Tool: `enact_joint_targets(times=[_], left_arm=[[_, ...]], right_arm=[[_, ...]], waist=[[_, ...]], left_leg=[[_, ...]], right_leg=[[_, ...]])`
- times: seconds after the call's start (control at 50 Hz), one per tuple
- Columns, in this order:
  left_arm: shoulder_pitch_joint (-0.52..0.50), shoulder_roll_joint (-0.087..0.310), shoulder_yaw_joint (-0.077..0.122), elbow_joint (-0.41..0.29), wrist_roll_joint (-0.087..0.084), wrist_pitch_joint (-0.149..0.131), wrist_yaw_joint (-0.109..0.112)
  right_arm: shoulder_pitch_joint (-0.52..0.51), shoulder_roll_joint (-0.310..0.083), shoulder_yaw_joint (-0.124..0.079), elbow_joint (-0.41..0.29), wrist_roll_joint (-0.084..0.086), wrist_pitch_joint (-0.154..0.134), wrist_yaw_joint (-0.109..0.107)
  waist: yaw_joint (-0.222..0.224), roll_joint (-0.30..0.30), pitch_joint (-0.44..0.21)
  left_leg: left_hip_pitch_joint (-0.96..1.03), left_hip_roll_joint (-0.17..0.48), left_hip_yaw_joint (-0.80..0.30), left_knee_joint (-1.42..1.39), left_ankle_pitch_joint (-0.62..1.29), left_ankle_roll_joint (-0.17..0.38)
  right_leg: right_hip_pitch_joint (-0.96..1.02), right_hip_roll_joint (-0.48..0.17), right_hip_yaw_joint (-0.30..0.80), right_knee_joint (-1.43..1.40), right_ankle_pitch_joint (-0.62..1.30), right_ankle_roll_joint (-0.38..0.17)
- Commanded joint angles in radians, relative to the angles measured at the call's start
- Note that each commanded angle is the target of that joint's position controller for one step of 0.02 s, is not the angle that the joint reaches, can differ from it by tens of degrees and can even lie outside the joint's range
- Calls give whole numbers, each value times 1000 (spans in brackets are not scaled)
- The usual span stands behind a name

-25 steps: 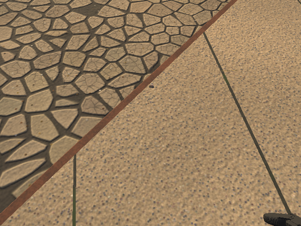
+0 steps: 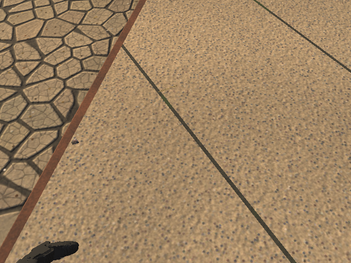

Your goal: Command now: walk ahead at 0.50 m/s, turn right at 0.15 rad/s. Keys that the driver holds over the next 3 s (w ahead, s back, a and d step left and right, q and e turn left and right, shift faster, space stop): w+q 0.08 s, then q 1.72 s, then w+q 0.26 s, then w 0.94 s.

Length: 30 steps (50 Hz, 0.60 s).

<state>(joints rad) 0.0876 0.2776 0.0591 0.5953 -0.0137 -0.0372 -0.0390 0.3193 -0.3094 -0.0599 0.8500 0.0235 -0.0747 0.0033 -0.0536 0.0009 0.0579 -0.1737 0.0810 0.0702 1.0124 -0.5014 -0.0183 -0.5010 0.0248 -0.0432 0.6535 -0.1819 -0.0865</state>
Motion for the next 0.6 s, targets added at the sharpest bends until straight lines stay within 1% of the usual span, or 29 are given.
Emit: enact_joint_targets(times=[0.02, 0.04, 0.06, 0.08, 0.12, 0.16, 0.2, 0.22, 0.24, 0.26, 0.28, 0.32, 0.36, 0.38, 0.4, 0.42, 0.44, 0.46, 0.48, 0.5, 0.52, 0.54, 0.56, 0.58, 0.6], left_arm=[[280, 167, 53, 18, 7, -23, 10], [214, 131, 41, 21, 10, -28, 10], [172, 98, 30, 19, 18, -36, 9], [153, 90, 28, 23, 22, -44, 8], [133, 96, 30, 45, 25, -66, 10], [122, 107, 34, 67, 35, -73, 22], [101, 103, 32, 78, 37, -68, 36], [92, 105, 31, 80, 36, -63, 43], [99, 111, 32, 87, 34, -59, 50], [116, 120, 34, 98, 31, -53, 56], [130, 129, 37, 108, 27, -45, 61], [138, 143, 43, 121, 17, -25, 68], [124, 153, 49, 125, 3, -5, 77], [109, 160, 53, 120, -3, 5, 83], [92, 162, 54, 115, -8, 13, 90], [91, 148, 50, 111, -9, 19, 93], [128, 130, 39, 94, 16, 12, 90], [222, 37, 11, 72, 60, 4, 73], [220, 96, 14, 91, 31, -4, 54], [145, 132, 22, 74, 1, -1, 49], [100, 128, 23, 72, 8, 8, 56], [73, 129, 27, 71, 19, 20, 68], [76, 127, 30, 66, 20, 33, 72], [88, 111, 27, 68, 22, 39, 73], [100, 91, 22, 74, 22, 41, 76]], right_arm=[[-89, -128, -10, -127, 35, -53, 12], [-106, -119, -11, -116, 12, -48, 5], [-80, -123, -17, -105, 4, -34, 5], [-42, -111, -17, -90, 6, -17, 7], [-11, -76, -15, -72, 4, 11, 0], [-33, -56, -13, -80, -4, 22, -8], [-61, -38, -9, -90, -11, 21, -4], [-88, -28, -5, -97, -13, 19, 2], [-130, -17, -1, -110, -16, 16, 9], [-164, -9, 3, -127, -18, 15, 17], [-181, -11, 2, -140, -18, 15, 25], [-197, -28, -5, -167, -17, 17, 42], [-196, -49, -16, -192, -21, 20, 57], [-169, -62, -23, -196, -24, 20, 63], [-109, -78, -34, -188, -24, 20, 65], [-10, -115, -54, -166, -26, 16, 57], [53, -210, -80, -174, -33, 15, 34], [33, -278, -82, -198, -48, 19, 21], [30, -217, -67, -222, -46, 22, 25], [-46, -176, -61, -246, -33, 27, 24], [-96, -134, -50, -253, -11, 38, 18], [-131, -109, -41, -261, -1, 50, 10], [-153, -106, -39, -269, -9, 59, 4], [-167, -116, -43, -277, -21, 66, 1], [-167, -125, -48, -282, -28, 70, -5]], waist=[[157, -83, -247], [118, -39, -178], [80, -56, -147], [54, -68, -139], [26, -49, -102], [19, -46, -66], [20, -62, -59], [31, -67, -56], [52, -68, -53], [71, -65, -57], [81, -63, -64], [88, -69, -69], [77, -82, -73], [60, -88, -85], [28, -86, -110], [-19, -43, -162], [-37, 109, -241], [56, 296, -343], [7, 186, -501], [5, 115, -399], [21, 23, -294], [37, 0, -224], [65, 27, -190], [78, 62, -175], [80, 87, -178]], left_leg=[[-616, 21, -134, 328, 61, 40], [-569, 57, -132, 257, 123, 37], [-504, 79, -144, 215, 168, 35], [-452, 84, -151, 198, 202, 31], [-418, 65, -152, 154, 228, 7], [-437, 38, -162, 77, 297, -16], [-417, 22, -143, -67, 433, -22], [-390, 13, -119, -155, 505, -19], [-377, 4, -97, -226, 566, -17], [-374, -3, -83, -278, 601, -15], [-376, -7, -76, -313, 607, -11], [-400, -12, -67, -357, 550, 6], [-408, -27, -49, -381, 444, 35], [-378, -46, -30, -393, 392, 52], [-304, -78, -8, -434, 379, 73], [-161, -118, -2, -526, 492, 106], [64, 22, -221, -538, 959, 179], [335, 263, -621, -503, 1362, 394], [377, 282, -693, -562, 1154, 444], [295, 238, -596, -591, 953, 403], [183, 187, -521, -620, 778, 343], [63, 154, -480, -651, 666, 308], [-40, 116, -452, -679, 595, 286], [-94, 87, -433, -693, 576, 272], [-111, 73, -417, -695, 591, 269]], right_leg=[[693, -350, 524, -318, 86, -226], [556, -309, 420, -335, 162, -191], [460, -278, 345, -367, 225, -175], [404, -268, 304, -405, 225, -170], [332, -266, 203, -443, 431, -170], [303, -251, 94, -452, 589, -149], [298, -212, -8, -453, 614, -114], [295, -192, -51, -451, 606, -98], [309, -189, -73, -445, 603, -89], [338, -200, -78, -436, 605, -87], [374, -217, -76, -421, 608, -88], [450, -253, -71, -372, 614, -87], [501, -282, -63, -295, 654, -74], [507, -284, -64, -232, 711, -62], [498, -269, -77, -131, 761, -41], [463, -212, -107, 40, 723, 0], [280, -122, -124, 318, 400, 72], [-60, 83, -44, 660, -515, 145], [-100, 56, 171, 766, -508, 137], [-160, 18, 172, 759, -429, 124], [-184, -19, 156, 692, -355, 124], [-163, -44, 151, 612, -308, 127], [-98, -48, 145, 540, -278, 128], [-56, -33, 127, 473, -255, 133], [-31, -22, 117, 412, -247, 142]])
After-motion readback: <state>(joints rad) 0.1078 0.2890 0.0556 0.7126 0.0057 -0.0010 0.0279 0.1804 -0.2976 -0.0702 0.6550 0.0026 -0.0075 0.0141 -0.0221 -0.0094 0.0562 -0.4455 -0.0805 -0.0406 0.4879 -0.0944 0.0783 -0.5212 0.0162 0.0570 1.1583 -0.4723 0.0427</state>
